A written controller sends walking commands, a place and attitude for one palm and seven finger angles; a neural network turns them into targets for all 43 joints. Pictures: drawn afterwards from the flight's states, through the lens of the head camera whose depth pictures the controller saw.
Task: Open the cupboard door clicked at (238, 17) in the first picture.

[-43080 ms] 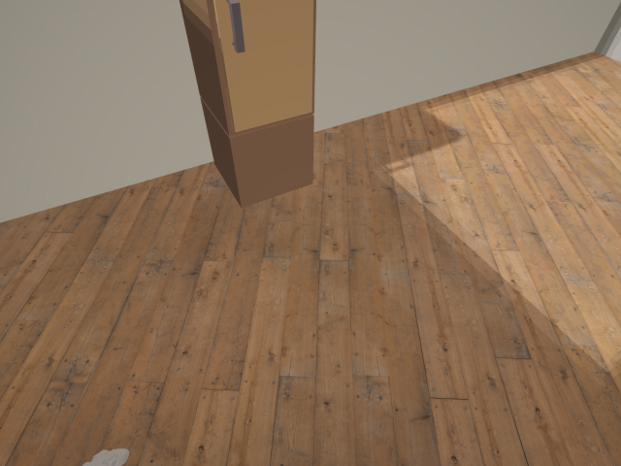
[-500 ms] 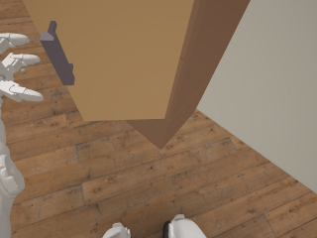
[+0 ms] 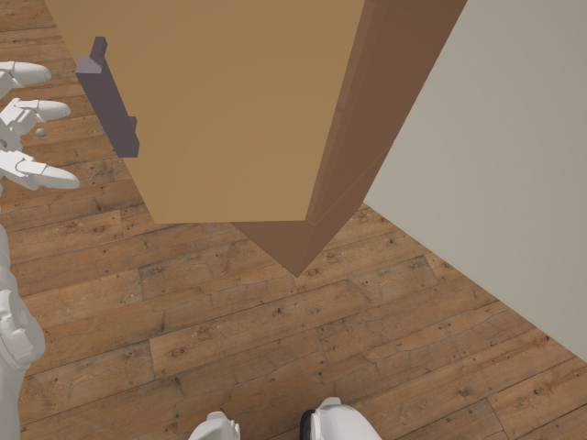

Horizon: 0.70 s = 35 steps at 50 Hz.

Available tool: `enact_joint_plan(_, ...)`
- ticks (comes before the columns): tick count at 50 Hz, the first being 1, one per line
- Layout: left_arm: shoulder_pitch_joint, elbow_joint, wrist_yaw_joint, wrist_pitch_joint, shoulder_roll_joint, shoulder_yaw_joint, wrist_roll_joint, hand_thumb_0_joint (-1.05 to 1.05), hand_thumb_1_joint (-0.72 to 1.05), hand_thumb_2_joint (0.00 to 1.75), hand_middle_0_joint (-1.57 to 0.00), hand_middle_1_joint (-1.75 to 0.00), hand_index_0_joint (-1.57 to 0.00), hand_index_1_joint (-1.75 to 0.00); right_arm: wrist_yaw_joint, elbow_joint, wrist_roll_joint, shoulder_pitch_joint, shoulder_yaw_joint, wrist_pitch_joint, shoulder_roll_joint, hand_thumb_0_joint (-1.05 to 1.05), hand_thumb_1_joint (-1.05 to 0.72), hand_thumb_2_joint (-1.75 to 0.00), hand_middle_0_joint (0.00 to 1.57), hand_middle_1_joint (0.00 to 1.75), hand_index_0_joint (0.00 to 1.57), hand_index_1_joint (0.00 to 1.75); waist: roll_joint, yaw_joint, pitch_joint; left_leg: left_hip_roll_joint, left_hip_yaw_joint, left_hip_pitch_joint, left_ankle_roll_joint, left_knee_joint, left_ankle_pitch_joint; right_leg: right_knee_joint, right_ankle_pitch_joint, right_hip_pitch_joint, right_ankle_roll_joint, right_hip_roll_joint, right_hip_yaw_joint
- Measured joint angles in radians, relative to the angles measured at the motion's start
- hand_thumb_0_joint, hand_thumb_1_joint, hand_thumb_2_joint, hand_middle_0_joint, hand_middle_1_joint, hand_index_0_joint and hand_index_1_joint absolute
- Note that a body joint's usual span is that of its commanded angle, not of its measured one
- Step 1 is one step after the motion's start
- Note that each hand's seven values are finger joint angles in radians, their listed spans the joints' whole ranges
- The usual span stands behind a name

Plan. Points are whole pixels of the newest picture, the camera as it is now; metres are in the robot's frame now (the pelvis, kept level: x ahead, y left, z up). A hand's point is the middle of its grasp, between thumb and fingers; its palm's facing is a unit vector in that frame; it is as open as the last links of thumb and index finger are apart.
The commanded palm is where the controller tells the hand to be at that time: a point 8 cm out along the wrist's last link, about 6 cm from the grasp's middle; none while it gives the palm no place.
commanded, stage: move the hooked fingers beside the handle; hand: left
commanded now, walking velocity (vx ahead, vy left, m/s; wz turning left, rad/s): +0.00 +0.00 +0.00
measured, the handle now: (115, 101) +0.54 +0.21 +0.09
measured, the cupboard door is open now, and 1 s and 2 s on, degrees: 44 44 44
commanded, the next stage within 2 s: slide the fingers in behind the handle in 0.36 s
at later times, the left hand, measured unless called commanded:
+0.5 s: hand (45, 130) +0.48 +0.28 +0.10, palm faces +0.01 -1.00 -0.02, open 14.0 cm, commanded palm +0.46 +0.32 +0.09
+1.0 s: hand (88, 130) +0.49 +0.24 +0.10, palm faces +0.00 -1.00 -0.02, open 14.0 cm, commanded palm +0.46 +0.28 +0.09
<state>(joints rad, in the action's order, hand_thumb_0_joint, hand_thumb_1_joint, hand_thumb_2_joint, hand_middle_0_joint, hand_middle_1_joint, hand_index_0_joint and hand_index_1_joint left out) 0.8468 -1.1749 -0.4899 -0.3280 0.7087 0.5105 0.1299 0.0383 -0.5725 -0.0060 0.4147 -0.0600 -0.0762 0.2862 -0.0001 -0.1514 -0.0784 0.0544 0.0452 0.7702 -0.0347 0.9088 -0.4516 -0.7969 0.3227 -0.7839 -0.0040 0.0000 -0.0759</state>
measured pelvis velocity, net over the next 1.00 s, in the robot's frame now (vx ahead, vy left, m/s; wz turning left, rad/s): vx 0.00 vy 0.00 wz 0.00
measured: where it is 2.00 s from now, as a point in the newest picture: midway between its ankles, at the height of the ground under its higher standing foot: outside the picture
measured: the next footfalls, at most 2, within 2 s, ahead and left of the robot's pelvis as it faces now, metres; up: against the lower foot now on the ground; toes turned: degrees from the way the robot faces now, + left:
none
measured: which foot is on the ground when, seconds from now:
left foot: down 0.00-1.00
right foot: down 0.00-1.00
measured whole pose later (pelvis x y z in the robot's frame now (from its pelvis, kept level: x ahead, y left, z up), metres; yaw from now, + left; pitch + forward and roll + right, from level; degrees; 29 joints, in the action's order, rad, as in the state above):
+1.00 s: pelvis +0.00 +0.00 +0.00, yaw +0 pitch +18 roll -3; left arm 0.84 -1.15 -0.39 -0.30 0.61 0.45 0.11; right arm 0.02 -0.57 0.00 0.41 -0.06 -0.07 0.27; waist -0.02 -0.16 -0.09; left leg 0.05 0.05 0.76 -0.03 0.91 -0.46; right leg -0.81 0.33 -0.79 0.00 0.00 -0.07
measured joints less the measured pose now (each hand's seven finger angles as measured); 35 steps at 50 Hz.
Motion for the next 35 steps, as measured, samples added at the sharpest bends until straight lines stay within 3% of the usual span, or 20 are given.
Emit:
enact_joint_plan(7,0.033,-0.021,-0.023,0.015,-0.015,-0.048,0.014,-0.01,-0.5,0.3,-0.29,-1.2,-0.3,-1.2,0.005,-0.012,0.0,-0.013,-0.002,0.007,0.006,0.01,-0.91,-0.9,0.2,0.29,0.2,0.3,-0.005,0.009,-0.002,-0.006,-0.011,0.01,0.001,0.005,0.003,-0.005,0.003,-0.005,0.001,-0.006,-0.01)
enact_joint_plan(17,0.035,-0.024,0.01,0.0,0.003,0.004,-0.022,-0.01,-0.5,0.3,-0.3,-1.2,-0.3,-1.2,0.005,0.009,0.002,-0.019,-0.006,0.009,0.004,0.01,-0.91,-0.9,0.2,0.29,0.2,0.3,0.004,-0.014,0.005,0.003,-0.006,0.031,0.004,0.021,-0.001,-0.023,0.003,-0.031,0.006,0.002,-0.004)
enact_joint_plan(25,0.046,-0.038,-0.023,0.017,0.044,-0.001,-0.003,-0.01,-0.5,0.3,-0.3,-1.2,-0.3,-1.2,0.008,-0.002,-0.004,0.003,-0.008,0.001,0.008,0.01,-0.91,-0.9,0.2,0.29,0.2,0.3,0.0,-0.014,0.008,0.005,-0.008,0.037,0.004,0.02,-0.001,-0.018,0.001,-0.035,0.006,0.004,-0.006)
enact_joint_plan(31,0.036,-0.015,-0.03,0.017,0.0,-0.042,0.024,-0.01,-0.5,0.3,-0.29,-1.2,-0.3,-1.2,0.003,-0.017,-0.001,0.016,-0.003,-0.001,0.008,0.01,-0.91,-0.9,0.2,0.29,0.2,0.3,-0.003,-0.002,-0.001,0.0,-0.01,0.032,0.002,0.015,-0.001,-0.013,0.003,-0.028,0.003,0.0,-0.007)
enact_joint_plan(35,0.04,-0.018,-0.004,0.024,-0.026,-0.04,0.014,-0.01,-0.5,0.3,-0.3,-1.2,-0.3,-1.2,0.002,-0.013,0.001,0.008,-0.003,0.001,0.004,0.01,-0.91,-0.9,0.2,0.29,0.2,0.3,0.002,-0.01,-0.004,-0.001,-0.009,0.032,0.001,0.017,-0.003,-0.015,0.005,-0.029,0.002,-0.001,-0.007)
